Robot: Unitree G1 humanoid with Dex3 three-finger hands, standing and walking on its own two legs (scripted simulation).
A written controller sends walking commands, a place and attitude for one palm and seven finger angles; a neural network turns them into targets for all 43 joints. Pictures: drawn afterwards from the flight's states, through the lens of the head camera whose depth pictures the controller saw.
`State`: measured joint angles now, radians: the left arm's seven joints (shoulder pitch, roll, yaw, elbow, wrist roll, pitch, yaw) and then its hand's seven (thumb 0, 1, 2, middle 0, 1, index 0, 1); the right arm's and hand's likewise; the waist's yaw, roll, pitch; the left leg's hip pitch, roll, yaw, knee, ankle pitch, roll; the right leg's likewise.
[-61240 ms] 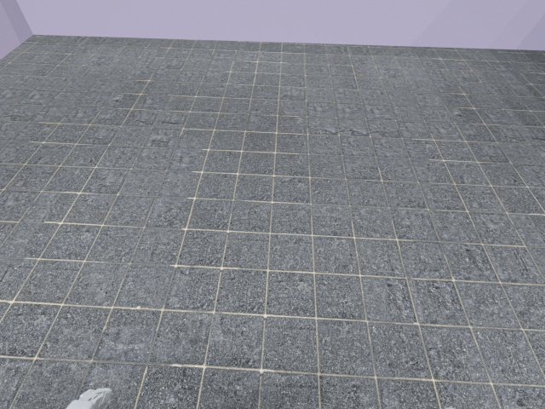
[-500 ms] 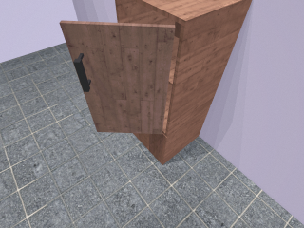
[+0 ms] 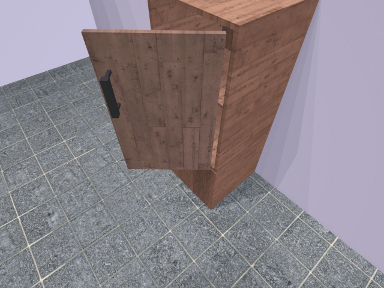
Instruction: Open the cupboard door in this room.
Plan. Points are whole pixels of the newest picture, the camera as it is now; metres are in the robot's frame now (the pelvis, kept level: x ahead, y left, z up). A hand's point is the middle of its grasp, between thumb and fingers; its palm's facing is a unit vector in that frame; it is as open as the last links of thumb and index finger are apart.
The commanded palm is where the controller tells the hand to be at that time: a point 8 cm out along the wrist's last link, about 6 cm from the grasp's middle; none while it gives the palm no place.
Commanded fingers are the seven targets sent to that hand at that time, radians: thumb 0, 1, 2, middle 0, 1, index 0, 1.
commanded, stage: look again from close up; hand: left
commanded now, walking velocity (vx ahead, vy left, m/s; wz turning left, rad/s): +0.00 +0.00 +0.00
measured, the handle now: (112, 94) +0.61 +0.27 +0.05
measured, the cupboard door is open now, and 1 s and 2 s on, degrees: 49 49 49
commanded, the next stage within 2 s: shuffle to correct the standing spot in 0.10 s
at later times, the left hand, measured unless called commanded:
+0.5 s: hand out of the picture +0.01 +0.20 -0.19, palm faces +0.05 -0.98 -0.18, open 7.4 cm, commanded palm none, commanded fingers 0.00 0.90 0.90 -0.20 -0.30 -0.20 -0.30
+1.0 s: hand (119, 283) +0.16 +0.19 -0.16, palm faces +0.01 -0.97 -0.23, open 7.4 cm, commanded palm none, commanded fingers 0.00 0.90 0.90 -0.20 -0.30 -0.20 -0.30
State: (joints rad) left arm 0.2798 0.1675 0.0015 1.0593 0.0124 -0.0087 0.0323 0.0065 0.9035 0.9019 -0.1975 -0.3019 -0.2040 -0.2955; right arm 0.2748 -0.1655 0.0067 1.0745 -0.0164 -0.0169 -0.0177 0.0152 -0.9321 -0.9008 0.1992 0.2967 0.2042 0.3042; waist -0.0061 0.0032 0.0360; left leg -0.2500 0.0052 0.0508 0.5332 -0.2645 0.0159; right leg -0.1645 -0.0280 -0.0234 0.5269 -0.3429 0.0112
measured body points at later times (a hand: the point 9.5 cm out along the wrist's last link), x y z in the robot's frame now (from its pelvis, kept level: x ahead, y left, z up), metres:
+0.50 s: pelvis +0.03 +0.02 -0.01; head +0.04 +0.03 +0.44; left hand +0.01 +0.25 -0.17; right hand +0.05 -0.22 -0.16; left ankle +0.01 +0.11 -0.73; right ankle -0.04 -0.13 -0.73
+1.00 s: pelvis +0.06 +0.01 +0.00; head +0.09 +0.00 +0.44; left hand +0.16 +0.24 -0.15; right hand +0.08 -0.22 -0.16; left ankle +0.02 +0.13 -0.71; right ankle +0.11 -0.09 -0.73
